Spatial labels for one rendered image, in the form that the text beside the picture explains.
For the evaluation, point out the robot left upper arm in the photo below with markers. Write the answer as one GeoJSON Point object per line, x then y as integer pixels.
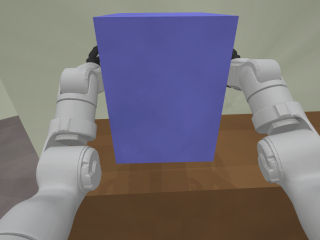
{"type": "Point", "coordinates": [65, 175]}

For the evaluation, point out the carton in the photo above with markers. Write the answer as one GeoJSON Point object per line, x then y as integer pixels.
{"type": "Point", "coordinates": [165, 76]}

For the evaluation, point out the robot right forearm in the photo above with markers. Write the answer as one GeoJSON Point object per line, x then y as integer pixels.
{"type": "Point", "coordinates": [272, 105]}

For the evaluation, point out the robot right hand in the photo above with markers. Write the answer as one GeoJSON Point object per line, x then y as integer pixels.
{"type": "Point", "coordinates": [234, 56]}

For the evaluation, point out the pedestal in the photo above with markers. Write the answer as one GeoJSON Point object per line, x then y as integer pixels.
{"type": "Point", "coordinates": [224, 199]}

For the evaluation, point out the robot left forearm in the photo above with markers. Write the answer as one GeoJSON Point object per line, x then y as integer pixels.
{"type": "Point", "coordinates": [74, 121]}

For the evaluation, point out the robot right upper arm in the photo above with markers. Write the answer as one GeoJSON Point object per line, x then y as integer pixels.
{"type": "Point", "coordinates": [292, 160]}

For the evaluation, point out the robot left hand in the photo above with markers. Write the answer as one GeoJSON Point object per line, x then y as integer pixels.
{"type": "Point", "coordinates": [92, 57]}

